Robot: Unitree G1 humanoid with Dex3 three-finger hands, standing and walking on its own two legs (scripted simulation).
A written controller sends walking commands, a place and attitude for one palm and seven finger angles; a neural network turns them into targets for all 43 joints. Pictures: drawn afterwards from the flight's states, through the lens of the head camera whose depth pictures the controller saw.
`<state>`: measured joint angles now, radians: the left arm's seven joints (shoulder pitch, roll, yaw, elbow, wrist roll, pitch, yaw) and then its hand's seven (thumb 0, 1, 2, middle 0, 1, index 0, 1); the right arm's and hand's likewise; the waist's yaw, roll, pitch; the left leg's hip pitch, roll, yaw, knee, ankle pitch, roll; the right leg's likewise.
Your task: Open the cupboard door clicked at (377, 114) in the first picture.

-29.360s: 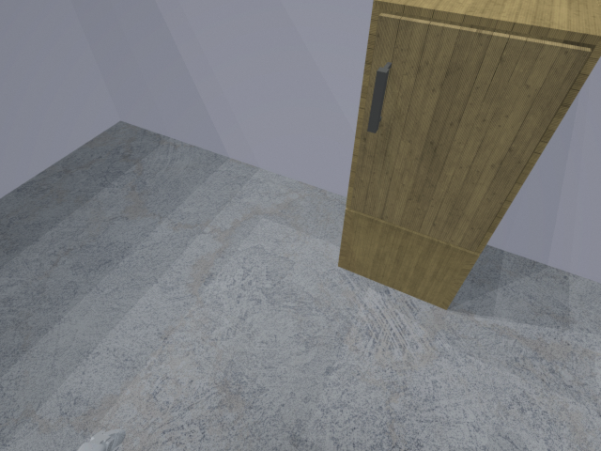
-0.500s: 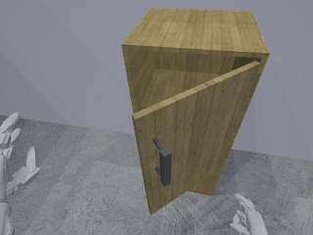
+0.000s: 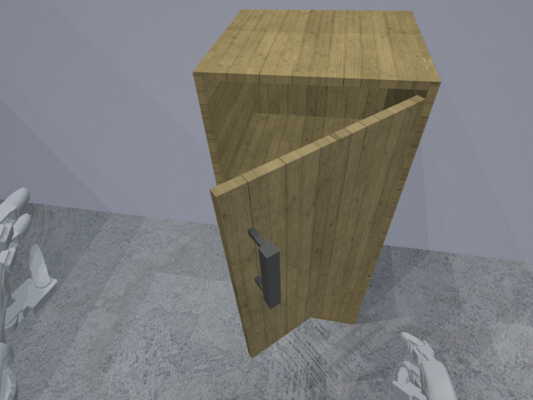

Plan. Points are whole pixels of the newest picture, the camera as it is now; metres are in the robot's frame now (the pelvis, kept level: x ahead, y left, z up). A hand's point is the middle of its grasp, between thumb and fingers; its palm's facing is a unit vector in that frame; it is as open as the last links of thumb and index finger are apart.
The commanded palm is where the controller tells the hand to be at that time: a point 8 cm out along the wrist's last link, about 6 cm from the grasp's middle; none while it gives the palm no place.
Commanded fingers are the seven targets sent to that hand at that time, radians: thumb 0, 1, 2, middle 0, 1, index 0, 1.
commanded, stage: step back with the hand held close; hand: left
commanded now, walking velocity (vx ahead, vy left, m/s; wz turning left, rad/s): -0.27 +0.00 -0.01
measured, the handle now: (263, 268) +0.32 +0.05 +0.02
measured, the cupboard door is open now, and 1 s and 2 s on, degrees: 44 44 44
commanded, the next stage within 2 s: stop stepping back and stand still in 1.18 s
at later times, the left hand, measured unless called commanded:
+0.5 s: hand (0, 344) +0.13 +0.29 +0.15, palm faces +0.41 -0.76 -0.50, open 7.4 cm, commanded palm +0.07 +0.33 +0.17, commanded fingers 0.00 0.90 0.90 -0.20 -0.30 -0.20 -0.30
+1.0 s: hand out of the picture +0.04 +0.31 +0.16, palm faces +0.49 -0.72 -0.48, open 7.4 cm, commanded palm -0.04 +0.35 +0.17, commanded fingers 0.00 0.90 0.90 -0.20 -0.30 -0.20 -0.30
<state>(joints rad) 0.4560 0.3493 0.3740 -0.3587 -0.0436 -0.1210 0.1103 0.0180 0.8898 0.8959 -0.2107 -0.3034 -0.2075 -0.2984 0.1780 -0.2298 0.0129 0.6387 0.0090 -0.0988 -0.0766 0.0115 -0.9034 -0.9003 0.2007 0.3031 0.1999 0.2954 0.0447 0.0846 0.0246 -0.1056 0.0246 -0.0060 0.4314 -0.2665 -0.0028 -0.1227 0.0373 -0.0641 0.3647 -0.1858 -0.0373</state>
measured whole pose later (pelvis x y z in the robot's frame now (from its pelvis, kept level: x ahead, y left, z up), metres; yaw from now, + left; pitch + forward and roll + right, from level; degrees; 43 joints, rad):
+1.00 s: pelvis -0.15 +0.03 -0.03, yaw +6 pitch -1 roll -4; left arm 0.48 0.44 0.46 -0.57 -0.01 -0.22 0.16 0.02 0.89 0.90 -0.21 -0.30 -0.21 -0.30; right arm 0.18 -0.20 -0.03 0.61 -0.01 -0.11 -0.07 0.01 -0.90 -0.90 0.20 0.30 0.20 0.30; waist -0.03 0.03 0.09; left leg -0.52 0.04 0.03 0.64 -0.09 0.07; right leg -0.54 0.10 0.04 1.09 -0.42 0.02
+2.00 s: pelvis -0.29 +0.01 +0.00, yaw -3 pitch +0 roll +1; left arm 0.49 0.34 0.35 -0.36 0.00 -0.19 0.15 0.02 0.89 0.90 -0.21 -0.30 -0.21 -0.30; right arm 0.27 -0.23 -0.01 0.69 -0.01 -0.14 -0.09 0.01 -0.90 -0.90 0.20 0.30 0.20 0.30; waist 0.00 -0.01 -0.06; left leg -0.32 0.04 0.05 0.65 -0.31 0.03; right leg -0.22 -0.01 -0.10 0.46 -0.25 -0.04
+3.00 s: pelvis -0.31 +0.04 +0.00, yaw -3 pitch +1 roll -1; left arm 0.43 0.40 0.28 -0.19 0.01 -0.18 0.08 0.01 0.89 0.90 -0.20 -0.30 -0.20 -0.30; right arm 0.19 -0.25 -0.02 0.71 0.00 -0.15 -0.02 0.01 -0.90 -0.90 0.20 0.30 0.20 0.30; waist 0.01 0.05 0.01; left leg -0.29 0.01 0.05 0.48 -0.21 0.02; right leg -0.27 -0.04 -0.09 0.44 -0.18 0.01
